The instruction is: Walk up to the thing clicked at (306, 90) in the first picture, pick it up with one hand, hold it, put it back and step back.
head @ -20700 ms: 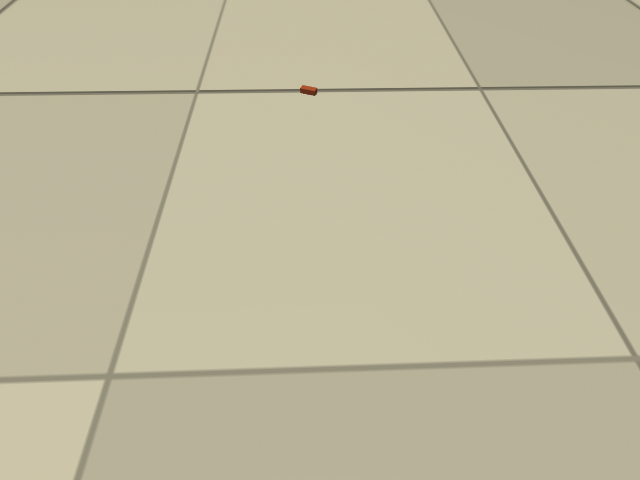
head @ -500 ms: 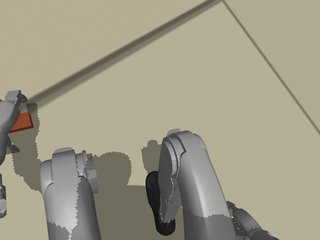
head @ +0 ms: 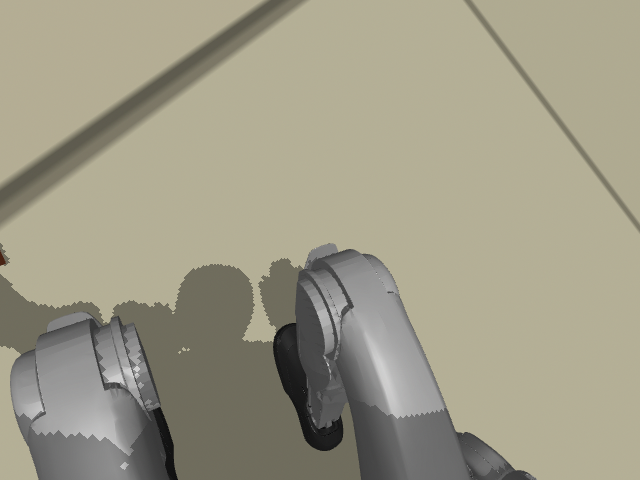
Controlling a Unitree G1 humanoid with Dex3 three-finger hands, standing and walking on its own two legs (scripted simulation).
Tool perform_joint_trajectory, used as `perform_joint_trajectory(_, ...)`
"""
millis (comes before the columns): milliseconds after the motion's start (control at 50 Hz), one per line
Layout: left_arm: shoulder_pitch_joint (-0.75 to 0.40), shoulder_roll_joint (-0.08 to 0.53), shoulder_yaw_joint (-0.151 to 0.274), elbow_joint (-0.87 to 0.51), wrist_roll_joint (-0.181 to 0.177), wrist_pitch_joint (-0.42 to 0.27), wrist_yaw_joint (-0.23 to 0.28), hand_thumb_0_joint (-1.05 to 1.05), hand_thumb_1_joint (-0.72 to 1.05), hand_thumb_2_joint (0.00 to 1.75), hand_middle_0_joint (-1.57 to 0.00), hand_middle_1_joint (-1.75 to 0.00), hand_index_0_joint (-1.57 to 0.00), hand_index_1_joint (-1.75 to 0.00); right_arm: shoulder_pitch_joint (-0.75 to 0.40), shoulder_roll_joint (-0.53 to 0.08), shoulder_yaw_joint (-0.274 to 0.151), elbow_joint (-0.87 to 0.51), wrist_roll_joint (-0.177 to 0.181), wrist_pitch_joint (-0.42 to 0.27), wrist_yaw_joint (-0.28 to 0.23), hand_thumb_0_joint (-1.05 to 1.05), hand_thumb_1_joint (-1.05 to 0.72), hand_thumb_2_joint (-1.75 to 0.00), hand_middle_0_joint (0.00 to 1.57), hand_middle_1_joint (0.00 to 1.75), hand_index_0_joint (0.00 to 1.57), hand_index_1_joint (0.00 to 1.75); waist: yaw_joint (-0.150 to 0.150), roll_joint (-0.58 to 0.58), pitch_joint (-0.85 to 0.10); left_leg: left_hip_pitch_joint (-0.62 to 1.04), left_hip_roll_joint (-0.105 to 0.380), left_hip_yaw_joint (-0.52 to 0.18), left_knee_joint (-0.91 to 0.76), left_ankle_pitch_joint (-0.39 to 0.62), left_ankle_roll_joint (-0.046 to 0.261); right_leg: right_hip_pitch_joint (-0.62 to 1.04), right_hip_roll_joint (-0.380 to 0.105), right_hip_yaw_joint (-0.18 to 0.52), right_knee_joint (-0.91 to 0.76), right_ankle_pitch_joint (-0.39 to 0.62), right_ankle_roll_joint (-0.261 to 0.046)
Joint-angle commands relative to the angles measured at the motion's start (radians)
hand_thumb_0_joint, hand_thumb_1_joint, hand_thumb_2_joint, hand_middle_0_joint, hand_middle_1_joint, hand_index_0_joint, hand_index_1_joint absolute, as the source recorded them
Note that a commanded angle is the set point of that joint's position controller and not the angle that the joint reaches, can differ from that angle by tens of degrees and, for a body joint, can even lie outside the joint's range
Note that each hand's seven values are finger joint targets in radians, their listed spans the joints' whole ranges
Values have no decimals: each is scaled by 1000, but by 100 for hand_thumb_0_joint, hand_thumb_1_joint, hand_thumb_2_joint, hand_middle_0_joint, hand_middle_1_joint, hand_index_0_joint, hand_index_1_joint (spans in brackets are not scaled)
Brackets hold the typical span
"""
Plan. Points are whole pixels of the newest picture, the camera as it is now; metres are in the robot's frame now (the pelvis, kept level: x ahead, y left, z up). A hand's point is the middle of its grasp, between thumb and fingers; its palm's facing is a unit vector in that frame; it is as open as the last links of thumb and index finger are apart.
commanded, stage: rest palm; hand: left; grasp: from above
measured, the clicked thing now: out of the picture +0.40 +0.32 -0.28
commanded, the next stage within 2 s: close in 0.82 s
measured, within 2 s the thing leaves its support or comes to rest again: neither
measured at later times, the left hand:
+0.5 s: hand out of the picture +0.40 +0.30 -0.25, palm faces -0.34 -0.12 -0.93, open 14.5 cm
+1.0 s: hand out of the picture +0.39 +0.30 -0.25, palm faces -0.44 -0.18 -0.88, open 14.4 cm
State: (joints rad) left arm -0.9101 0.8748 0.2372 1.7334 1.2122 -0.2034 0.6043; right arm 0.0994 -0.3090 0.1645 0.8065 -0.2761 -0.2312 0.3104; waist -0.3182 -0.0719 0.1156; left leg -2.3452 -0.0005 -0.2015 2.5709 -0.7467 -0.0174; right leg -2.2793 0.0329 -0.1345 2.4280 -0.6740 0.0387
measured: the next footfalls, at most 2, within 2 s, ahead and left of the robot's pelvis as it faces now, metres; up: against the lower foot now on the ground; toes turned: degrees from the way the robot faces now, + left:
none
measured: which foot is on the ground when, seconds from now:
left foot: down 0.00-1.00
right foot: down 0.00-1.00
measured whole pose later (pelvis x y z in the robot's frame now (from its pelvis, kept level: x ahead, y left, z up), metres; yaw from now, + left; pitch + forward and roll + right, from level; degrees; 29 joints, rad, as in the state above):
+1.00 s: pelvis -0.01 +0.01 +0.00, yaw -3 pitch +24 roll -14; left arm -0.89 0.93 0.13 1.77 1.28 -0.35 0.75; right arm 0.05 -0.34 0.29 0.75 -0.30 -0.29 0.33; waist -0.33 -0.14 0.18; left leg -2.29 0.01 -0.26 2.60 -0.75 -0.01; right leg -2.21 0.06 -0.18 2.40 -0.64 0.06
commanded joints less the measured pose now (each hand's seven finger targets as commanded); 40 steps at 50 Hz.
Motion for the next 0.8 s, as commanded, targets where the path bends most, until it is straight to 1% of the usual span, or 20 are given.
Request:
perform_joint_trajectory(0, -219, 232, -33, -145, -9, -108, 4, 0, -55, 98, -7, -99, -6, -100, 189, -293, -53, 0, -1, 5, -10, 0, -90, -90, 20, 30, 20, 30, -31, 355, -708, 459, 4, 97, -233, 297, 42, 476, 42, -88, -225, 321, -49)
perform_joint_trajectory(20, -223, 222, -48, -143, -3, -128, 12, 0, -56, 98, -8, -97, -6, -99, 177, -309, -59, -12, -2, 4, -13, 0, -90, -90, 20, 30, 20, 30, -30, 360, -687, 467, 3, 100, -220, 280, 38, 452, 40, -90, -224, 303, -54)
perform_joint_trajectory(40, -216, 240, -33, -144, 4, -153, 29, 0, -55, 98, -7, -96, -5, -98, 182, -301, -46, -7, -5, 7, -13, 0, -89, -90, 20, 30, 20, 30, -26, 360, -679, 463, 6, 93, -230, 270, 37, 459, 43, -100, -227, 284, -53)
perform_joint_trajectory(100, -192, 231, -55, -141, 61, -196, 90, 0, -56, 98, -6, -94, -4, -97, 147, -324, -46, -12, -23, 9, -15, 0, -89, -90, 20, 30, 20, 30, -19, 401, -671, 503, 10, 88, -250, 256, 23, 425, 54, -121, -208, 260, -54)
perform_joint_trajectory(120, -162, 204, -76, -98, 75, -192, 115, 0, -55, 98, -7, -94, -5, -96, 127, -316, -42, -5, -28, 9, -15, 0, -89, -90, 20, 30, 20, 30, -8, 398, -643, 497, 10, 82, -261, 219, 22, 390, 59, -126, -208, 218, -58)
perform_joint_trajectory(160, -160, 204, -85, -104, 110, -177, 180, 0, -54, 97, -6, -95, -5, -97, 99, -324, -45, 10, -38, 4, -18, 0, -89, -90, 20, 30, 20, 30, 0, 407, -610, 482, 11, 84, -284, 175, 20, 362, 64, -128, -230, 174, -60)
perform_joint_trajectory(200, -154, 204, -99, -82, 148, -144, 238, 0, -53, 96, -7, -95, -6, -96, 86, -336, -56, 17, -41, -7, -16, 0, -89, -90, 20, 30, 20, 30, -7, 410, -579, 482, 15, 75, -298, 152, 17, 315, 68, -138, -227, 151, -61)
perform_joint_trajectory(220, -161, 181, -129, -78, 159, -123, 262, 0, -54, 97, -7, -94, -5, -96, 78, -338, -64, 15, -41, -14, -10, 0, -89, -90, 20, 30, 20, 30, -13, 424, -561, 483, 17, 72, -299, 153, 15, 294, 68, -133, -223, 155, -63)
perform_joint_trajectory(260, -185, 147, -154, -71, 163, -75, 297, 0, -55, 98, -7, -94, -5, -95, 71, -344, -74, 10, -41, -37, 9, 0, -89, -90, 20, 30, 20, 30, -36, 408, -538, 484, 23, 62, -295, 156, 11, 267, 64, -136, -209, 165, -58)
perform_joint_trajectory(300, -205, 144, -152, -80, 142, -26, 333, 0, -58, 100, -7, -93, -4, -96, 71, -348, -78, 8, -23, -48, 25, 0, -89, -90, 20, 30, 20, 30, -34, 416, -527, 471, 30, 45, -314, 143, 11, 253, 60, -131, -213, 165, -61)
perform_joint_trajectory(340, -227, 129, -158, -58, 114, 25, 342, 0, -58, 99, -6, -93, -3, -95, 68, -349, -75, 2, -16, -67, 42, 0, -89, -90, 20, 30, 20, 30, -50, 410, -516, 465, 36, 39, -312, 113, 12, 247, 49, -126, -214, 156, -60)
perform_joint_trajectory(380, -251, 114, -151, -49, 68, 66, 332, 0, -58, 100, -6, -93, -3, -96, 73, -354, -77, -6, -3, -85, 57, 0, -89, -90, 20, 30, 20, 30, -55, 415, -522, 458, 37, 36, -310, 110, 13, 253, 43, -118, -215, 159, -57)
perform_joint_trajectory(420, -303, 170, -97, -74, 29, 91, 306, 0, -60, 101, -6, -93, -3, -97, 56, -372, -74, -35, 9, -109, 65, 0, -89, -90, 20, 30, 20, 30, -55, 422, -530, 455, 35, 37, -297, 126, 15, 264, 32, -111, -207, 173, -54)
perform_joint_trajectory(480, -265, 230, -15, -15, 6, 107, 236, 0, -61, 103, -7, -92, -2, -97, 86, -376, -74, -31, 16, -127, 73, 0, -90, -90, 20, 30, 20, 30, -50, 430, -530, 469, 28, 38, -276, 177, 18, 275, 21, -112, -184, 209, -49)
perform_joint_trajectory(520, -255, 253, 5, -2, -9, 95, 175, 0, -61, 104, -7, -93, -2, -98, 119, -361, -56, -30, 11, -129, 75, 0, -90, -90, 20, 30, 20, 30, -58, 433, -564, 480, 23, 50, -267, 227, 25, 337, 29, -113, -194, 247, -45)
perform_joint_trajectory(600, -212, 267, -16, -30, -21, 54, 89, 0, -61, 102, -7, -97, -3, -101, 119, -361, -48, -23, 8, -122, 59, 0, -90, -91, 20, 30, 20, 30, -44, 506, -644, 542, 17, 49, -284, 285, 15, 397, 36, -123, -182, 290, -48)
perform_joint_trajectory(660, -212, 249, -62, -78, -20, 1, 49, 0, -61, 102, -7, -98, -3, -102, 131, -346, -25, -28, 4, -107, 57, 0, -90, -91, 20, 30, 20, 30, -66, 498, -660, 566, 22, 46, -263, 341, 13, 434, 44, -135, -183, 341, -46)
perform_joint_trajectory(680, -219, 238, -79, -91, -23, -20, 44, 0, -61, 103, -7, -97, -3, -101, 129, -347, -16, -33, 2, -101, 57, 0, -90, -91, 20, 30, 20, 30, -74, 485, -654, 561, 22, 45, -256, 346, 13, 437, 44, -140, -180, 346, -47)
perform_joint_trajectory(760, -190, 240, -90, -52, -33, -91, 58, 0, -61, 103, -7, -96, -3, -100, 154, -361, 7, -34, 6, -77, 44, 0, -90, -90, 20, 30, 20, 30, -74, 367, -605, 462, 20, 55, -233, 310, 31, 475, 54, -138, -224, 335, -46)
perform_joint_trajectory(780, -174, 253, -88, -41, -28, -110, 67, 0, -60, 102, -7, -97, -3, -101, 152, -358, 15, -39, 0, -72, 42, 0, -90, -90, 20, 30, 20, 30, -64, 367, -604, 458, 21, 59, -231, 296, 34, 486, 58, -132, -234, 328, -45)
